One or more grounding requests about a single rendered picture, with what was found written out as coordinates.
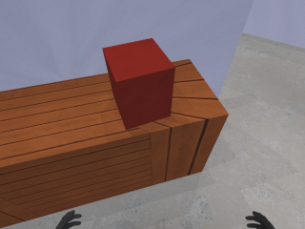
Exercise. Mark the carton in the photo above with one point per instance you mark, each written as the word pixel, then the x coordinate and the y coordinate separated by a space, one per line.
pixel 142 79

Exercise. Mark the robot left hand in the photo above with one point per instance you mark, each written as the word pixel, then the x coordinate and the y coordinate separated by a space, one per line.
pixel 64 222

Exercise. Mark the pedestal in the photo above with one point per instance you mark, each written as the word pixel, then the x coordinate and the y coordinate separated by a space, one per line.
pixel 64 144

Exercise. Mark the robot right hand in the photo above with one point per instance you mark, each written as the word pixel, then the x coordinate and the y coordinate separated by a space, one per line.
pixel 264 223

